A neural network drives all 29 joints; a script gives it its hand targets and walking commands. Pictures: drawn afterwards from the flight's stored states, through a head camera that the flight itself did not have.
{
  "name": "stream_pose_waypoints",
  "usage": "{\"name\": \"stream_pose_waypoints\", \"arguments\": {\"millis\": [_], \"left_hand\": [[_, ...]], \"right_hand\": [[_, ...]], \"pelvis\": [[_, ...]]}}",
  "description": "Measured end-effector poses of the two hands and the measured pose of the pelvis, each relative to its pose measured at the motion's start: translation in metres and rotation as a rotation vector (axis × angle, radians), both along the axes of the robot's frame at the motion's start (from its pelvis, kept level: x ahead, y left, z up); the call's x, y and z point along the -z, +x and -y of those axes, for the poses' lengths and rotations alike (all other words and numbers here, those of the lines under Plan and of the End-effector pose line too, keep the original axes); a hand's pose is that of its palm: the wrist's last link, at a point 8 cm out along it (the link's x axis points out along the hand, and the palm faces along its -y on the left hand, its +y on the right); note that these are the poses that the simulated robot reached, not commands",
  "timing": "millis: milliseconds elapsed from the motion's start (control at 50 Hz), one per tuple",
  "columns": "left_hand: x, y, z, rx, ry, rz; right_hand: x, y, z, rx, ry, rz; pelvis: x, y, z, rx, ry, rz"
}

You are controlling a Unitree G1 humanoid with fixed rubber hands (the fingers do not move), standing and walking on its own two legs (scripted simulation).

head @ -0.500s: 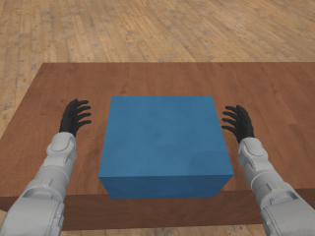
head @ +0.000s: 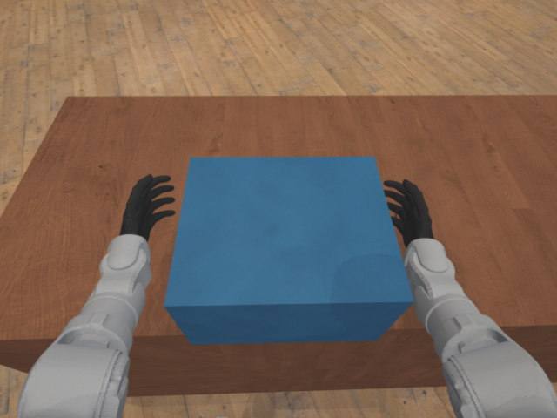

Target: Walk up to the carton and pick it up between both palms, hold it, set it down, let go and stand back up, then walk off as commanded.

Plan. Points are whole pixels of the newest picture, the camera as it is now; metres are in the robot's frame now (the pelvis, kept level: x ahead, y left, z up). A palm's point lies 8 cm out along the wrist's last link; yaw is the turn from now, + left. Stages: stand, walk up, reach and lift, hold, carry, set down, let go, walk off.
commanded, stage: reach and lift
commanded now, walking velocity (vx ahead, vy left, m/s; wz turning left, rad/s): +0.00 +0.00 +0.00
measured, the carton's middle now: (284, 249) +0.38 +0.02 -0.01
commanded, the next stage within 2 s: none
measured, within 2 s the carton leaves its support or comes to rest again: leaves its support in 1.56 s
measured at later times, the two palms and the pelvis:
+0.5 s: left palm (153, 229) +0.38 +0.22 +0.03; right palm (412, 235) +0.39 -0.18 +0.03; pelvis +0.00 +0.00 +0.00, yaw -1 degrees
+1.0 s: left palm (153, 228) +0.38 +0.22 +0.03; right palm (411, 234) +0.39 -0.17 +0.03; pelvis +0.00 +0.01 +0.00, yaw -1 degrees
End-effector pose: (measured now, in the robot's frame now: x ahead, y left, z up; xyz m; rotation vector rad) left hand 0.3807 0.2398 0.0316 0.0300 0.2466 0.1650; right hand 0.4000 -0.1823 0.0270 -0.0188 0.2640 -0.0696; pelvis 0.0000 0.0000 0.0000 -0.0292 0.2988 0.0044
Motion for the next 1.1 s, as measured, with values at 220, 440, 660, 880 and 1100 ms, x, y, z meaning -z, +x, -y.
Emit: {"name": "stream_pose_waypoints", "arguments": {"millis": [220, 440, 660, 880, 1100], "left_hand": [[0.002, 0.002, 0.016, 0.021, -0.013, 0.006], [0.002, 0.001, 0.024, 0.008, -0.022, 0.013], [0.002, 0.001, 0.023, 0.007, -0.016, 0.014], [0.001, 0.001, 0.023, 0.007, -0.008, 0.019], [0.0, 0.001, 0.022, 0.013, 0.003, 0.023]], "right_hand": [[-0.003, -0.003, -0.001, 0.032, -0.005, 0.012], [-0.002, -0.006, -0.005, 0.034, -0.005, 0.01], [-0.002, -0.007, -0.007, 0.037, -0.008, 0.007], [-0.003, -0.007, -0.008, 0.03, -0.02, 0.009], [-0.004, -0.006, -0.009, 0.022, -0.032, 0.015]], "pelvis": [[-0.001, 0.002, -0.002, 0.006, -0.003, 0.016], [-0.002, 0.0, -0.004, 0.016, -0.004, 0.019], [-0.002, -0.001, -0.005, 0.017, -0.006, 0.018], [-0.003, 0.0, -0.005, 0.014, -0.005, 0.011], [-0.006, 0.001, -0.005, 0.011, -0.002, 0.015]]}}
